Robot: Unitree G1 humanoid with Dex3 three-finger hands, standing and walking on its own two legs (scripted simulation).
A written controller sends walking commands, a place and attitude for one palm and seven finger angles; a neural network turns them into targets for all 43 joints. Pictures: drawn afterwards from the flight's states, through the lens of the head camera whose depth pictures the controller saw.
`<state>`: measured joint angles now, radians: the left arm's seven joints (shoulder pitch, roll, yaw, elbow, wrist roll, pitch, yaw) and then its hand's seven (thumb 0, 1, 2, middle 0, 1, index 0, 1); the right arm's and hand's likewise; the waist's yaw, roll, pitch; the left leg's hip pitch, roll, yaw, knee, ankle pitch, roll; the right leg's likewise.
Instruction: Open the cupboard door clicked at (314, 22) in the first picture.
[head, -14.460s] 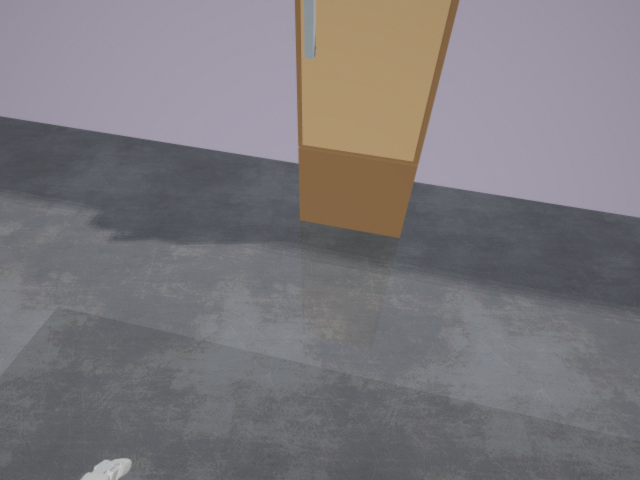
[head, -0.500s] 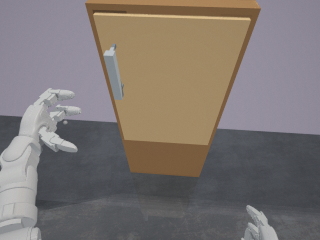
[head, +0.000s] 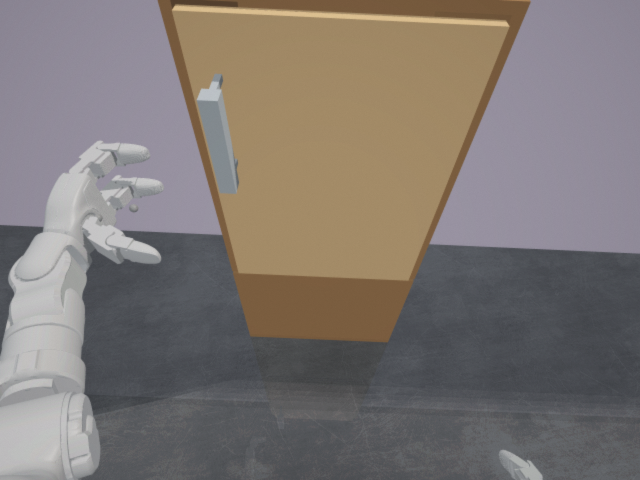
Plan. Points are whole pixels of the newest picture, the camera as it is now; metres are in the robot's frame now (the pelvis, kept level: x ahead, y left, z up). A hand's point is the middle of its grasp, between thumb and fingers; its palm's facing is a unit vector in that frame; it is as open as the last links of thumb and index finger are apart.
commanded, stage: move the hooked fingers beside the handle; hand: left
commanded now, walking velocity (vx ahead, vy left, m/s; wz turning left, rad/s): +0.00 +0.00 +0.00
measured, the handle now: (223, 136) +0.57 +0.16 +0.10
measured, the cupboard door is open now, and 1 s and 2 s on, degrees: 0 0 0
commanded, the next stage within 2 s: none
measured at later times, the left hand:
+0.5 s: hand (157, 166) +0.47 +0.23 +0.12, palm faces -0.02 -1.00 +0.01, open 14.0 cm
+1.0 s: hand (169, 146) +0.53 +0.24 +0.11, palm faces -0.05 -1.00 +0.01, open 13.9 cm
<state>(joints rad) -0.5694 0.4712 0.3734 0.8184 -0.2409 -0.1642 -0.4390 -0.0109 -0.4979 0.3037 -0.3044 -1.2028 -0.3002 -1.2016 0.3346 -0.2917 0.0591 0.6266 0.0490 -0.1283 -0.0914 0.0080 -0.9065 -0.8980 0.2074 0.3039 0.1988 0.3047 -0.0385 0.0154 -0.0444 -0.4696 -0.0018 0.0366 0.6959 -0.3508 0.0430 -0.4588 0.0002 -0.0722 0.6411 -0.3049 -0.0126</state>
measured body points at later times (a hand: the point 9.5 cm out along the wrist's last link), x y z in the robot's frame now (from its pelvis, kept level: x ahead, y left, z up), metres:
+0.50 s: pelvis +0.00 -0.01 -0.01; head +0.08 +0.01 +0.43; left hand +0.47 +0.28 +0.13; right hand +0.02 -0.28 -0.12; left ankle +0.00 +0.09 -0.72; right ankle +0.01 -0.12 -0.72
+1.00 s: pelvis +0.02 +0.00 -0.02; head +0.14 +0.02 +0.42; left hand +0.53 +0.29 +0.11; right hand -0.03 -0.27 -0.11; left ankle +0.00 +0.09 -0.72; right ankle +0.01 -0.12 -0.72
